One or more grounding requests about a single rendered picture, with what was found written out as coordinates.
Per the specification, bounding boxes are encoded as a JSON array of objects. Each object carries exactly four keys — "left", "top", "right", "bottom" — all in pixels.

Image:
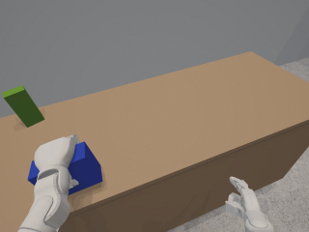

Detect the left robot hand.
[{"left": 34, "top": 134, "right": 80, "bottom": 189}]

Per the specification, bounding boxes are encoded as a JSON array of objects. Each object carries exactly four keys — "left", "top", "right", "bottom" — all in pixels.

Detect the robot right forearm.
[{"left": 243, "top": 210, "right": 274, "bottom": 232}]

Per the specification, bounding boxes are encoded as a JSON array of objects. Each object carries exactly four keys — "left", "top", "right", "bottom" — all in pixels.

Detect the right robot hand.
[{"left": 225, "top": 176, "right": 262, "bottom": 219}]

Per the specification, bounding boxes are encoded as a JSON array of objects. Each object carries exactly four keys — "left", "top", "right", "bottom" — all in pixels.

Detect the robot left forearm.
[{"left": 17, "top": 165, "right": 70, "bottom": 232}]

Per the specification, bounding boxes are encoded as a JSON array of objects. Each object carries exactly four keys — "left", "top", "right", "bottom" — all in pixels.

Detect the table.
[{"left": 0, "top": 51, "right": 309, "bottom": 232}]

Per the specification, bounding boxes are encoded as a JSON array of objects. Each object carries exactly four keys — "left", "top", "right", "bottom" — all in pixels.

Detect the sponge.
[{"left": 27, "top": 141, "right": 102, "bottom": 195}]

